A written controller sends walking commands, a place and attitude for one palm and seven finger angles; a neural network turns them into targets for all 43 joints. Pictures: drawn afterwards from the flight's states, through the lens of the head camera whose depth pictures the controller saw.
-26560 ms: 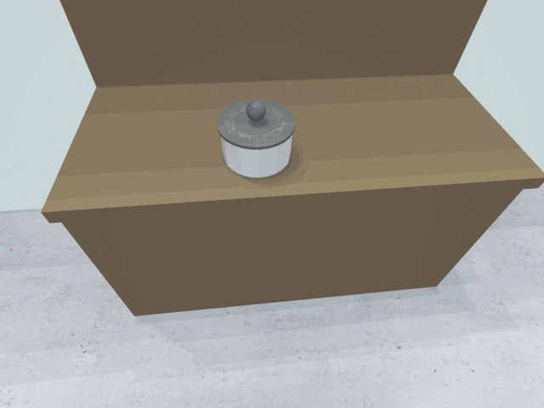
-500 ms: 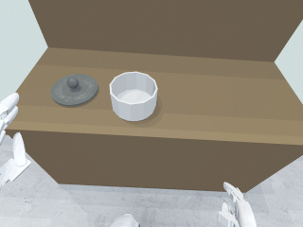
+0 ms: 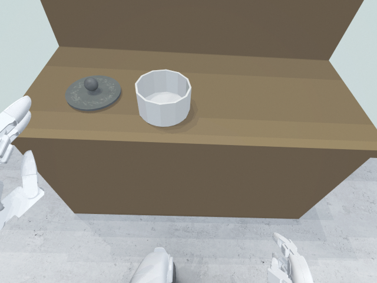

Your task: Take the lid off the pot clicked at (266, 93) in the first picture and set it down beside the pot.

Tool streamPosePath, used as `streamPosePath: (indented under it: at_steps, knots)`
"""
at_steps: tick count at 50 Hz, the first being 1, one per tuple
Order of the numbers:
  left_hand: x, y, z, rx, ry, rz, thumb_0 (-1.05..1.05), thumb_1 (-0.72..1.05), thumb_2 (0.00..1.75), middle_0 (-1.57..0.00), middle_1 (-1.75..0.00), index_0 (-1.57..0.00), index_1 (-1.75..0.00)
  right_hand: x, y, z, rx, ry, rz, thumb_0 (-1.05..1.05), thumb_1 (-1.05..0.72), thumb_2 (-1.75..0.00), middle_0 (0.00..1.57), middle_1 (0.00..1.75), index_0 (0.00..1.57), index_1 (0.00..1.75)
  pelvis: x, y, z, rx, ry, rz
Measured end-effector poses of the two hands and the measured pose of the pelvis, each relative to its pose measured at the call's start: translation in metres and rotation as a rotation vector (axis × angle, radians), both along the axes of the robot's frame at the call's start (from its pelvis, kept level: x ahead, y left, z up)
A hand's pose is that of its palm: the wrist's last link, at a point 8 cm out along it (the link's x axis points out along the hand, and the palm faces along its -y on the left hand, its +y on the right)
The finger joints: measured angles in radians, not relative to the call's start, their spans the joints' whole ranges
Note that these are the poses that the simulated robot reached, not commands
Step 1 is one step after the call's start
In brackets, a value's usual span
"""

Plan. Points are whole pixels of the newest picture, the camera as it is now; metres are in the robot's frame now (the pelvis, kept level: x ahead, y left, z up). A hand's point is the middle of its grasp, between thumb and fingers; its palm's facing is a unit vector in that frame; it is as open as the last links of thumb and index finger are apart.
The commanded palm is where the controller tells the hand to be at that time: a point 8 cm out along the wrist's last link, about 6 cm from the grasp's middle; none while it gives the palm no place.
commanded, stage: step back with the hand held close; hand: left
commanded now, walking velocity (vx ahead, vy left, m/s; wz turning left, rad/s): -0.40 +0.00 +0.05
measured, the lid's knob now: (91, 84) +0.70 +0.36 -0.03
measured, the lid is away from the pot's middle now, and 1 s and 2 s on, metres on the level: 0.26 0.26 0.26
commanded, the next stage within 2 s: stop stepping back and stand still in 0.14 s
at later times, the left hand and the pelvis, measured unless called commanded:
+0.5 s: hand out of the picture +0.04 +0.23 +0.21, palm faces +0.21 -0.75 -0.62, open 7.4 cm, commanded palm +0.00 +0.30 +0.21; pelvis -0.15 +0.03 -0.01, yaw -4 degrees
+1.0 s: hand out of the picture -0.03 +0.30 +0.24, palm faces +0.28 -0.82 -0.50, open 7.4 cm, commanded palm -0.12 +0.37 +0.21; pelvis -0.25 +0.10 +0.00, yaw -1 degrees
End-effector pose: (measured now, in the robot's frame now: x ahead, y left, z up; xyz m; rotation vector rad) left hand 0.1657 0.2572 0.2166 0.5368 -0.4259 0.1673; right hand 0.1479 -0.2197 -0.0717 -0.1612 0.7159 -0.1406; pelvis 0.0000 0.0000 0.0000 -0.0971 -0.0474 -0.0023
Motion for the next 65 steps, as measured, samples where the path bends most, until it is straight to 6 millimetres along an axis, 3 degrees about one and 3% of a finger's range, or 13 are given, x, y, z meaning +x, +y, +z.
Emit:
streamPosePath:
  at_steps: [7, 15, 20, 27, 33, 39, 45, 48, 51, 54, 59, 62, 65]
  knots:
    - [-0.022, 0.02, -0.006, -0.069, -0.06, 0.001, 0.01, 0.88, 0.9, -0.21, -0.3, -0.22, -0.31, -0.037, -0.003, 0.019, -0.064, 0.039, -0.076, 0.01, -0.9, -0.9, 0.2, 0.3, 0.2, 0.3, -0.017, 0.012, 0.007, 0.064, 0.032, -0.025]
    - [-0.033, 0.033, -0.037, -0.136, 0.069, -0.024, 0.02, 0.89, 0.9, -0.21, -0.3, -0.21, -0.31, -0.08, 0.01, 0.031, -0.068, -0.024, -0.041, 0.01, -0.9, -0.9, 0.2, 0.3, 0.2, 0.29, -0.089, 0.028, 0.009, 0.072, 0.017, -0.051]
    - [-0.092, 0.014, -0.007, 0.025, 0.061, -0.129, 0.02, 0.89, 0.9, -0.21, -0.3, -0.21, -0.31, -0.131, 0.008, 0.033, -0.034, -0.042, -0.098, 0.01, -0.9, -0.9, 0.2, 0.3, 0.2, 0.3, -0.117, 0.026, 0.005, 0.061, 0.034, -0.08]
    - [-0.173, 0.026, 0.019, 0.197, -0.04, -0.027, 0.01, 0.88, 0.9, -0.21, -0.3, -0.22, -0.31, -0.187, 0.009, -0.014, 0.004, 0.057, -0.072, 0.01, -0.9, -0.9, 0.2, 0.3, 0.2, 0.29, -0.161, 0.029, -0.011, -0.004, 0.007, -0.019]
    - [-0.2, 0.08, -0.016, -0.058, -0.032, 0.176, 0.01, 0.88, 0.9, -0.21, -0.3, -0.22, -0.31, -0.225, 0.018, 0.0, -0.008, 0.103, -0.091, 0.01, -0.9, -0.9, 0.2, 0.3, 0.2, 0.29, -0.184, 0.035, 0.001, 0.048, 0.044, -0.051]
    - [-0.208, 0.075, -0.051, -0.185, 0.005, 0.054, 0.02, 0.89, 0.9, -0.2, -0.3, -0.21, -0.31, -0.234, 0.03, 0.026, -0.13, -0.04, -0.065, 0.01, -0.9, -0.9, 0.2, 0.3, 0.2, 0.29, -0.22, 0.06, -0.01, 0.057, 0.097, -0.05]
    - [-0.22, 0.07, 0.0, -0.024, -0.096, -0.107, 0.02, 0.88, 0.9, -0.21, -0.3, -0.21, -0.31, -0.252, 0.064, 0.054, -0.107, -0.149, -0.101, 0.01, -0.9, -0.9, 0.2, 0.3, 0.2, 0.29, -0.233, 0.076, 0.009, 0.086, 0.061, -0.104]
    - [-0.224, 0.079, 0.032, 0.067, -0.208, -0.123, 0.02, 0.88, 0.9, -0.21, -0.3, -0.21, -0.31, -0.262, 0.077, 0.038, -0.062, -0.09, -0.08, 0.01, -0.9, -0.9, 0.2, 0.3, 0.2, 0.29, -0.241, 0.088, 0.009, 0.037, 0.078, -0.024]
    - [-0.233, 0.097, 0.032, 0.132, -0.205, -0.097, 0.01, 0.88, 0.9, -0.21, -0.3, -0.21, -0.31, -0.271, 0.083, 0.011, -0.029, -0.001, -0.075, 0.01, -0.9, -0.9, 0.2, 0.3, 0.2, 0.3, -0.252, 0.1, -0.003, 0.015, 0.067, -0.015]
    - [-0.231, 0.129, -0.008, 0.104, -0.035, 0.018, 0.01, 0.89, 0.9, -0.21, -0.3, -0.21, -0.31, -0.282, 0.091, -0.006, -0.02, 0.088, -0.068, 0.01, -0.9, -0.9, 0.2, 0.3, 0.2, 0.3, -0.256, 0.115, -0.007, -0.01, 0.071, 0.002]
    - [-0.204, 0.173, -0.178, -0.313, 0.509, 0.282, 0.0, 0.9, 0.9, -0.19, -0.3, -0.2, -0.3, -0.311, 0.107, -0.033, -0.065, 0.229, -0.03, 0.01, -0.9, -0.9, 0.2, 0.3, 0.2, 0.3, -0.252, 0.14, -0.023, 0.022, 0.077, 0.068]
    - [-0.213, 0.15, -0.285, -0.433, 0.92, 0.259, 0.01, 0.91, 0.9, -0.19, -0.3, -0.19, -0.3, -0.347, 0.113, -0.053, -0.083, 0.315, -0.083, 0.0, -0.9, -0.9, 0.2, 0.3, 0.2, 0.3, -0.253, 0.148, -0.034, 0.075, 0.061, 0.05]
    - [-0.246, 0.106, -0.348, -0.478, 1.274, 0.173, 0.02, 0.91, 0.9, -0.19, -0.3, -0.19, -0.3, -0.388, 0.119, -0.054, -0.077, 0.465, -0.14, 0.01, -0.9, -0.9, 0.2, 0.3, 0.2, 0.29, -0.244, 0.148, -0.026, 0.104, 0.055, 0.032]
